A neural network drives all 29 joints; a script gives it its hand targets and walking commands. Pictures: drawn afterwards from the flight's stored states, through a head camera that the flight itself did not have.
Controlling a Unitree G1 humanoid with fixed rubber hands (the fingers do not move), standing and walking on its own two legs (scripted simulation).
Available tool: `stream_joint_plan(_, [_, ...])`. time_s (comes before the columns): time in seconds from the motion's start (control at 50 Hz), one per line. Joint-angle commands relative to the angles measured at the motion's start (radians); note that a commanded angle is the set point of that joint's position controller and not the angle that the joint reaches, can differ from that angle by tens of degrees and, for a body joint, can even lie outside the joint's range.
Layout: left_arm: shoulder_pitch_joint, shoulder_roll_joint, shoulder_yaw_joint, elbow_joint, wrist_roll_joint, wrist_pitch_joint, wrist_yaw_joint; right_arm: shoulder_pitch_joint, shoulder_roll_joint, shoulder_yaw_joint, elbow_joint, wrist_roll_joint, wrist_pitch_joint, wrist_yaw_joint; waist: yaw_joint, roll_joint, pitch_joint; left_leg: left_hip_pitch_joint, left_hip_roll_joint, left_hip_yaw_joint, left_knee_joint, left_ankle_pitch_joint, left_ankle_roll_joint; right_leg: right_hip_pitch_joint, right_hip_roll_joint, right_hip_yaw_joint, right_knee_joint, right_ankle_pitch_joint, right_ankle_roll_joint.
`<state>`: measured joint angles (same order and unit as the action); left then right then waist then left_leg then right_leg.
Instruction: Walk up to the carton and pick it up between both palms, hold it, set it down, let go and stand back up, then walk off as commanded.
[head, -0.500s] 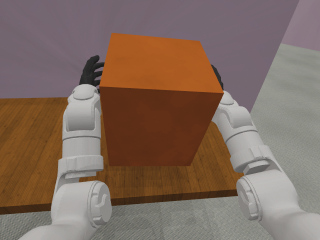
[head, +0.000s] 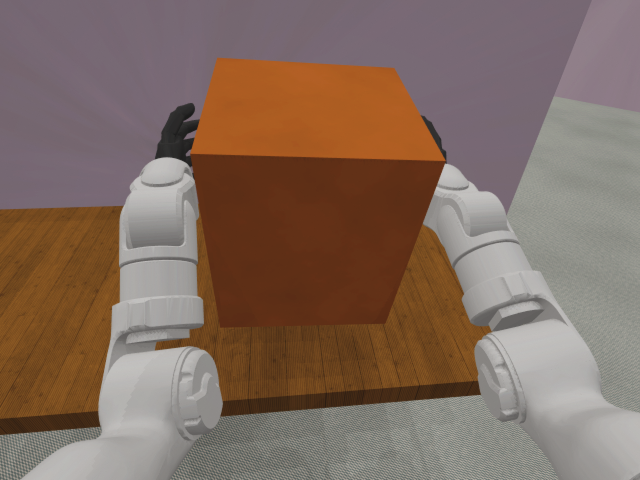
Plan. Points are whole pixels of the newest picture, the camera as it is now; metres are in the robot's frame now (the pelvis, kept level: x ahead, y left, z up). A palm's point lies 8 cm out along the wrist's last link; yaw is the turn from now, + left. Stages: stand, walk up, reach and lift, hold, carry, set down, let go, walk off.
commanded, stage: hold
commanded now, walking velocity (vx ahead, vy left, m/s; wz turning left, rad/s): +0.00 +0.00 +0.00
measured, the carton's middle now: (306, 198) +0.37 +0.00 +0.22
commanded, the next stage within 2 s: none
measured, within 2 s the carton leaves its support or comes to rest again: neither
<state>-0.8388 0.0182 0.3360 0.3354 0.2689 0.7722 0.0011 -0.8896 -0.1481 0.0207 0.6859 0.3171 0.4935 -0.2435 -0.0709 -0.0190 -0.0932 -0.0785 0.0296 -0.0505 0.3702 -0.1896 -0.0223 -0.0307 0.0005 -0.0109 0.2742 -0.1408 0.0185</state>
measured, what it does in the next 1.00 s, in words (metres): stands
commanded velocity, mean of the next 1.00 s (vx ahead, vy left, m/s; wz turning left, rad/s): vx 0.00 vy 0.00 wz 0.00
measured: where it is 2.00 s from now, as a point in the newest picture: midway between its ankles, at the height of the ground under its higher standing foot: outside the picture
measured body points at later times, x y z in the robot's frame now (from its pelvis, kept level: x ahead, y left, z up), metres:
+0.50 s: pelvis +0.00 +0.00 +0.00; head -0.08 +0.02 +0.44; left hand +0.39 +0.15 +0.27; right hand +0.39 -0.15 +0.26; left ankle +0.02 +0.13 -0.75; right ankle +0.01 -0.13 -0.75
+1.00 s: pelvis +0.00 +0.00 +0.00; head -0.08 +0.02 +0.44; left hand +0.38 +0.16 +0.27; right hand +0.39 -0.15 +0.26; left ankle +0.02 +0.13 -0.75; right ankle +0.01 -0.13 -0.75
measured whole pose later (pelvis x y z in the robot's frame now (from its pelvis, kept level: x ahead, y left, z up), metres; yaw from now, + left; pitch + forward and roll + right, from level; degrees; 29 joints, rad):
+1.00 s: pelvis +0.00 +0.00 +0.00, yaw +0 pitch -5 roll -1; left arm -0.84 0.02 0.35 0.31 0.27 0.82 0.00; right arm -0.93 -0.17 0.04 0.68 0.36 0.56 -0.26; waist -0.07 -0.01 -0.12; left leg -0.09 0.03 -0.05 0.38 -0.20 -0.02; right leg -0.04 0.00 -0.01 0.27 -0.15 0.02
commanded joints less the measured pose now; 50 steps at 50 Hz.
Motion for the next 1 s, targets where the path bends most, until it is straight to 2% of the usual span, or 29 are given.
stream_joint_plan(0.0, [-0.673,-0.595,-0.418,-0.07,-0.162,-0.051,-0.152,-0.887,0.674,0.27,-0.363,0.124,-0.043,0.11,-0.002,0.046,-0.32,0.024,-0.08,0.055,-0.044,0.207,0.004,0.118,0.085,-0.012,-0.009,0.153,0.015])
stream_joint_plan(0.18, [-0.733,-0.597,-0.408,-0.031,-0.175,-0.048,-0.15,-0.928,0.678,0.244,-0.314,0.13,-0.025,0.119,0.0,0.046,-0.323,-0.009,-0.075,0.054,-0.058,0.131,0.004,0.096,0.084,-0.008,-0.015,0.087,0.01])
stream_joint_plan(0.36, [-0.723,-0.593,-0.395,-0.028,-0.176,-0.048,-0.151,-0.913,0.669,0.242,-0.301,0.148,-0.01,0.114,-0.004,0.048,-0.335,0.0,-0.077,0.048,-0.047,0.181,-0.001,0.11,0.086,-0.005,-0.013,0.137,0.013])
stream_joint_plan(0.56, [-0.701,-0.594,-0.426,-0.121,-0.188,-0.039,-0.15,-0.888,0.674,0.279,-0.379,0.185,0.006,0.102,-0.01,0.055,-0.367,0.031,-0.081,0.043,-0.02,0.298,-0.014,0.142,0.094,-0.006,0.005,0.243,0.02])
stream_joint_plan(0.64, [-0.675,-0.58,-0.415,-0.123,-0.17,-0.027,-0.154,-0.868,0.668,0.283,-0.378,0.185,0.017,0.1,-0.007,0.049,-0.336,0.025,-0.083,0.045,-0.024,0.279,-0.012,0.14,0.092,-0.006,0.002,0.232,0.023])
stream_joint_plan(0.8, [-0.689,-0.582,-0.428,-0.132,-0.182,-0.023,-0.153,-0.886,0.673,0.283,-0.397,0.187,0.023,0.101,-0.005,0.045,-0.347,0.023,-0.082,0.045,-0.027,0.263,-0.013,0.133,0.094,-0.007,0.0,0.214,0.022])
stream_joint_plan(0.98, [-0.705,-0.586,-0.419,-0.102,-0.177,-0.023,-0.156,-0.893,0.667,0.261,-0.358,0.172,0.025,0.106,-0.01,0.05,-0.338,0.005,-0.079,0.044,-0.04,0.214,-0.012,0.123,0.09,-0.006,-0.002,0.173,0.018])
